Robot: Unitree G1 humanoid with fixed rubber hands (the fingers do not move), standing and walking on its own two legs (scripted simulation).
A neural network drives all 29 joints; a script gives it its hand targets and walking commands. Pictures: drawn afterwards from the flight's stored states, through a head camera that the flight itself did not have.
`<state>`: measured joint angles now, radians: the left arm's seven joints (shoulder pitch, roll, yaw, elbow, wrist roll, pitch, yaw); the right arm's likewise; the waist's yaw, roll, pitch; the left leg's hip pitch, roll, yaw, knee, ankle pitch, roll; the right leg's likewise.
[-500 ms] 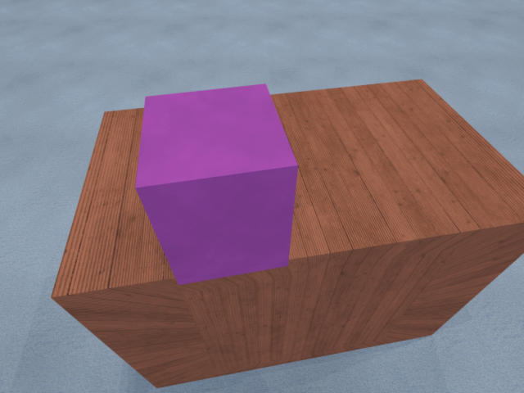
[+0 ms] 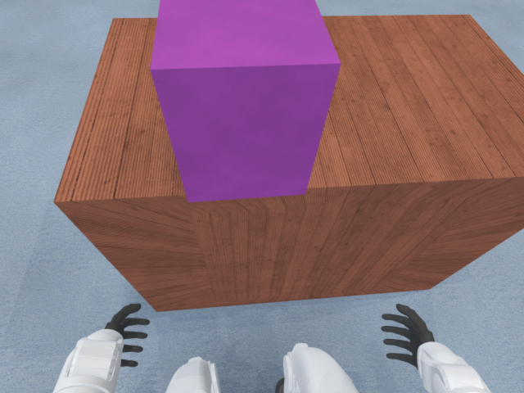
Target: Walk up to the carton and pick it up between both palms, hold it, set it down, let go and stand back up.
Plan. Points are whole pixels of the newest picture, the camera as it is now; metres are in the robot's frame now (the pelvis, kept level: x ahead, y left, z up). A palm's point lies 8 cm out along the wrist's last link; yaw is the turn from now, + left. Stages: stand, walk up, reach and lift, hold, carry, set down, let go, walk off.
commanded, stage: reach and lift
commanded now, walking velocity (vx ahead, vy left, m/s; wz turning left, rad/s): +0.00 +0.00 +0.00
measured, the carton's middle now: (242, 98) +0.52 +0.00 +0.14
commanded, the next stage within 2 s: none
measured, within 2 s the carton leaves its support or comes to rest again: neither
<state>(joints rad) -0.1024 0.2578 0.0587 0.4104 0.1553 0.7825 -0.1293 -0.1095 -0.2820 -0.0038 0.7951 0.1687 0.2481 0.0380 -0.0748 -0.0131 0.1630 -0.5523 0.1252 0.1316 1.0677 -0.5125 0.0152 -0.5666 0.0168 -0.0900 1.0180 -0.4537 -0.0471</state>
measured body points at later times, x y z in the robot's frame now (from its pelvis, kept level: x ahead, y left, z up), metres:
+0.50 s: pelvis -0.01 -0.01 +0.05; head +0.01 -0.01 +0.50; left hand +0.15 +0.24 -0.04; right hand +0.14 -0.21 -0.06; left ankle +0.03 +0.10 -0.67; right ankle +0.05 -0.10 -0.67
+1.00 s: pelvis +0.04 -0.02 +0.07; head +0.07 +0.00 +0.52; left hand +0.20 +0.22 +0.00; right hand +0.19 -0.20 +0.00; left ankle +0.03 +0.10 -0.67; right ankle +0.05 -0.10 -0.67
